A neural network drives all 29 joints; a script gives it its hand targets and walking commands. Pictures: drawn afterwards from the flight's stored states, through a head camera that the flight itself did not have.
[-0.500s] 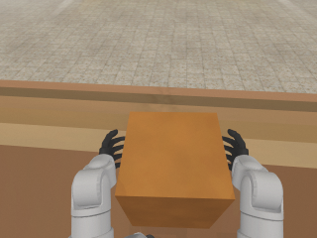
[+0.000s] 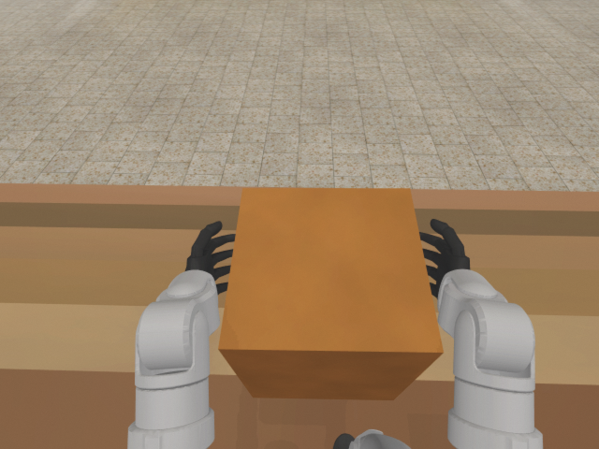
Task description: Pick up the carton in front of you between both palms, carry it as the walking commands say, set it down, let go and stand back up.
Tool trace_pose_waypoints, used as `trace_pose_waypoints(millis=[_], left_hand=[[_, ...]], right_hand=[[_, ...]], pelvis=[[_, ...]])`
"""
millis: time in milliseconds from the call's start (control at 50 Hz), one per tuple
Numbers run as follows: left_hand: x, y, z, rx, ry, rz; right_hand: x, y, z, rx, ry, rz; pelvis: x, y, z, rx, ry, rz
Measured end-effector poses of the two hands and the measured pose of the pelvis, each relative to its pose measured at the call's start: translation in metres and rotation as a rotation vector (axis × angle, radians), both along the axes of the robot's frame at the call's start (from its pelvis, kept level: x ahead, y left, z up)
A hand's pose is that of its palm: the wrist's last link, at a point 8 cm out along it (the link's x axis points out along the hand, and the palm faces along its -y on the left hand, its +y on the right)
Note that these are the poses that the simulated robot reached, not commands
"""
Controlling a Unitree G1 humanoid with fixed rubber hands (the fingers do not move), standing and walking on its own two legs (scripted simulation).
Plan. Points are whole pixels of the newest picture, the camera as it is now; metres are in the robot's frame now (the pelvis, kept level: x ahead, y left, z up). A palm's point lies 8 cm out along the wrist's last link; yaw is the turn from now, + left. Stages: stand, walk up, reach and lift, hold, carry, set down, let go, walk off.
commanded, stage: carry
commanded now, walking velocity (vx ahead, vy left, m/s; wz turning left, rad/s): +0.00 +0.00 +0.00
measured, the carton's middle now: (324, 302) +0.30 +0.00 +0.03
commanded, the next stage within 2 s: none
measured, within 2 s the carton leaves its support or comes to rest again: neither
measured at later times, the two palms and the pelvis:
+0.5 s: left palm (226, 159) +0.51 +0.15 +0.11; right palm (411, 156) +0.52 -0.15 +0.11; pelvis +0.14 +0.00 +0.00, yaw +1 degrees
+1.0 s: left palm (207, 162) +0.50 +0.18 +0.12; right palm (397, 157) +0.51 -0.12 +0.12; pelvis +0.15 +0.02 +0.00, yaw +1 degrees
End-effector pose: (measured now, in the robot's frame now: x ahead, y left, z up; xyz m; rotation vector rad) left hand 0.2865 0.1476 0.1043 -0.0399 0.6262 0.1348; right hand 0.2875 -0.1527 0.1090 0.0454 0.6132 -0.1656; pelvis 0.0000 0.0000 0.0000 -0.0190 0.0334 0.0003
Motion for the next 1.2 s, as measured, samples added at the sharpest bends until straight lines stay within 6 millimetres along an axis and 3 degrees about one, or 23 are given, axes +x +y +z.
trace_pose_waypoints(millis=[40,80,180,280,420,580,760,1040,1200], left_hand=[[0.037,-0.003,0.002,0.029,-0.017,0.013],[0.069,-0.004,0.002,0.066,0.005,0.015],[0.125,-0.001,-0.004,0.079,0.118,0.018],[0.17,0.0,-0.004,0.057,0.142,0.021],[0.215,0.002,0.005,0.039,0.125,0.004],[0.232,0.008,0.011,0.028,0.116,0.001],[0.233,0.02,0.017,0.032,0.109,0.004],[0.204,0.03,0.017,0.042,0.124,0.01],[0.189,0.027,0.028,0.051,0.121,0.0]], right_hand=[[0.043,-0.002,-0.002,-0.013,-0.018,0.034],[0.081,-0.003,-0.007,-0.016,0.003,0.067],[0.145,-0.001,-0.01,-0.031,0.114,0.099],[0.19,0.001,-0.006,-0.038,0.139,0.093],[0.224,0.002,0.002,-0.034,0.124,0.057],[0.237,0.008,0.008,-0.02,0.115,0.034],[0.24,0.02,0.015,-0.03,0.108,0.047],[0.215,0.031,0.014,-0.046,0.122,0.074],[0.199,0.027,0.025,-0.051,0.12,0.075]], pelvis=[[0.026,-0.006,-0.012,0.009,-0.013,0.012],[0.04,-0.008,-0.015,-0.004,-0.013,0.012],[0.068,-0.014,-0.006,0.002,0.013,0.022],[0.094,-0.014,-0.001,0.017,0.027,0.02],[0.13,-0.006,0.001,0.02,0.042,0.015],[0.153,0.006,0.005,0.013,0.049,0.01],[0.159,0.015,0.008,0.008,0.043,0.011],[0.143,0.018,0.003,0.01,0.006,0.022],[0.133,0.017,0.006,0.014,-0.013,0.023]])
